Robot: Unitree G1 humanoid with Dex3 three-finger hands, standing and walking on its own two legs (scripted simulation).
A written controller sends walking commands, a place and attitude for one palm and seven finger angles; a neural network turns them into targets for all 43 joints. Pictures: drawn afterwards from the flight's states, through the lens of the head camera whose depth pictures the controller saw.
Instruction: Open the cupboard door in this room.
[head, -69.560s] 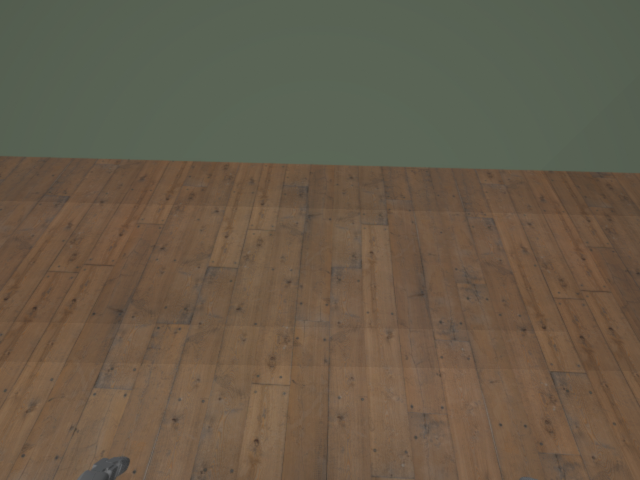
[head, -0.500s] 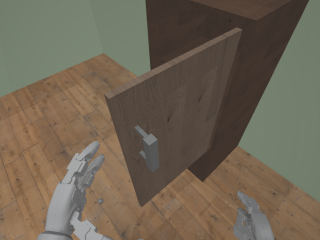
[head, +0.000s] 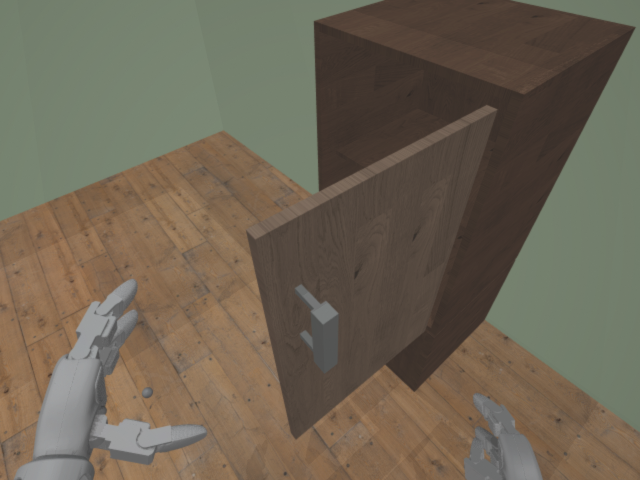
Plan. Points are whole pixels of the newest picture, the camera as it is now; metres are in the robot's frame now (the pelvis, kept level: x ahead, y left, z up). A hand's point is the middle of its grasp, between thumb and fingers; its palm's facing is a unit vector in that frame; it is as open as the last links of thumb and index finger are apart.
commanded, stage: draw the hand back to the body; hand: left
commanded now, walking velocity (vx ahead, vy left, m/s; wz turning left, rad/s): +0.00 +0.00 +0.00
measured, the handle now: (314, 328) +0.30 +0.04 +0.04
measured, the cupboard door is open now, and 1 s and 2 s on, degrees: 88 88 88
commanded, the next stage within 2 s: step back with the hand held close in 0.86 s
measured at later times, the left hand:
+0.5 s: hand (65, 336) +0.19 +0.25 +0.17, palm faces +0.44 -0.79 -0.42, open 8.9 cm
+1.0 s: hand (75, 339) +0.19 +0.24 +0.18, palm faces +0.43 -0.80 -0.41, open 7.4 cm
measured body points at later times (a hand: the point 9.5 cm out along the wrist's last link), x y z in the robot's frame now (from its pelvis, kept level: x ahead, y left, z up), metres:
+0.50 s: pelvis +0.01 -0.01 +0.02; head -0.01 -0.03 +0.47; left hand +0.17 +0.29 +0.20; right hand +0.20 -0.22 -0.06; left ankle -0.01 +0.09 -0.72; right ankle -0.01 -0.12 -0.72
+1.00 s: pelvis +0.00 -0.02 +0.03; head -0.02 -0.04 +0.47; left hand +0.16 +0.28 +0.20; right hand +0.19 -0.24 -0.06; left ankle -0.01 +0.09 -0.72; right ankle -0.01 -0.12 -0.72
